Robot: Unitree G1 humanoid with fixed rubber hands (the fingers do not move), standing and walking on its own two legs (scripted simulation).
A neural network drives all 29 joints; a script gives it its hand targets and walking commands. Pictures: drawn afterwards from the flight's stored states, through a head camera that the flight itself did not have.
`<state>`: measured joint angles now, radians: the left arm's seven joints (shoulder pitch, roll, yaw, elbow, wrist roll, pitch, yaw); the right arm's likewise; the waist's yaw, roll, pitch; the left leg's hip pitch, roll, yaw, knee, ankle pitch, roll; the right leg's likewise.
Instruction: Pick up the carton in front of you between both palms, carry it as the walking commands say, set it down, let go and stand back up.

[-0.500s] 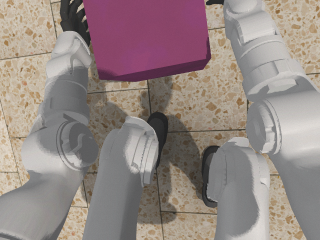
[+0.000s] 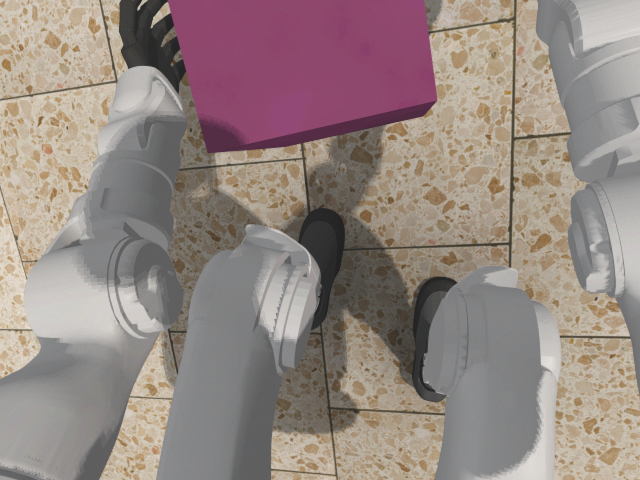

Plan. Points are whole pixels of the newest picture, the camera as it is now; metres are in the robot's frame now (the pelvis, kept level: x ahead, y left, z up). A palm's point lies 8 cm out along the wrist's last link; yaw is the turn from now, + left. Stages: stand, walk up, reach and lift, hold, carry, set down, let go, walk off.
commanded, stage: set down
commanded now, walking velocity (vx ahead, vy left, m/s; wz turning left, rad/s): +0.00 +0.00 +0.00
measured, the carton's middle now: (320, 41) +0.52 +0.12 -0.25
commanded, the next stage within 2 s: let go in 1.06 s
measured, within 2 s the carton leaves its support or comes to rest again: neither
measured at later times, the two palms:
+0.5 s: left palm (25, 27) +0.47 +0.28 -0.04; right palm out of the picture +0.62 -0.07 -0.03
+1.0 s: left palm out of the picture +0.46 +0.28 +0.12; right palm out of the picture +0.62 -0.08 +0.12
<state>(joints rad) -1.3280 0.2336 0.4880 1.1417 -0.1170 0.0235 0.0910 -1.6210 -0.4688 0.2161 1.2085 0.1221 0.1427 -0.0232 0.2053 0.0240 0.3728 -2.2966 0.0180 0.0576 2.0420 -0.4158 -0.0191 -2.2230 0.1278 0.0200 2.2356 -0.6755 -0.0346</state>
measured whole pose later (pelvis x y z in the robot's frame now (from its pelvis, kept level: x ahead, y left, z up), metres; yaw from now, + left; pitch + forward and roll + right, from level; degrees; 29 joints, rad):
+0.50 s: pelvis +0.01 +0.01 +0.08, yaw +0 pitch +45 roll +1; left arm -1.13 0.11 0.40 0.70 -0.12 0.20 0.18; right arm -1.53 -0.47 0.02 1.13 0.04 0.24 0.02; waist 0.23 -0.05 0.11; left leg -2.18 -0.04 0.02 1.78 -0.37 -0.01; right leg -2.08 0.08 0.00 1.93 -0.64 -0.02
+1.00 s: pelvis +0.03 +0.01 +0.21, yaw -1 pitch +47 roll +1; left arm -0.94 0.07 0.43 0.59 -0.07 0.25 0.13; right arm -1.35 -0.42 -0.05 1.04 -0.04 0.27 0.07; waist 0.24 -0.06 -0.05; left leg -1.82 -0.03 0.00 1.31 -0.30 -0.01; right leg -1.74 0.09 0.03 1.44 -0.51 -0.02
